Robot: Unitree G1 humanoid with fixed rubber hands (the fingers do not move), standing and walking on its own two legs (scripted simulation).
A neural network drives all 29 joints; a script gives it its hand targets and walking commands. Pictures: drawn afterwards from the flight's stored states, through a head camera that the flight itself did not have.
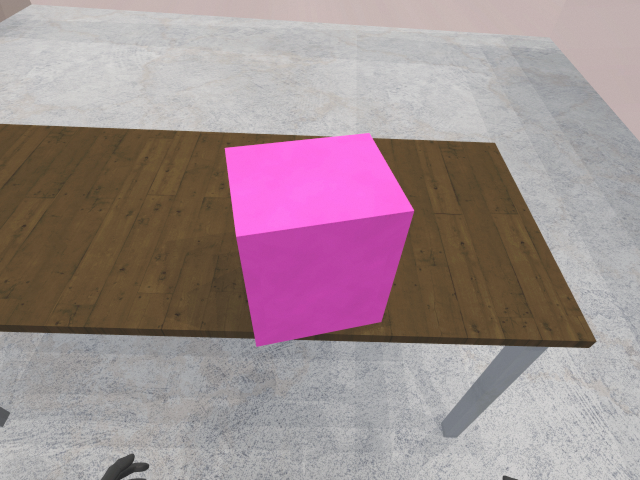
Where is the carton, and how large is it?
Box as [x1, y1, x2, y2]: [225, 133, 413, 346]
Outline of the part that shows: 369,133 225,148 236,238 256,346 378,322 381,320 413,213 413,209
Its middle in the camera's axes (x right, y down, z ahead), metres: -0.01 +0.00 +0.59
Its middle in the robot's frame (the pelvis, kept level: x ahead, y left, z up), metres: +0.46 +0.01 +0.03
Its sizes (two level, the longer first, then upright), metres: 0.210 0.170 0.257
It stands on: a table, 0.66 m high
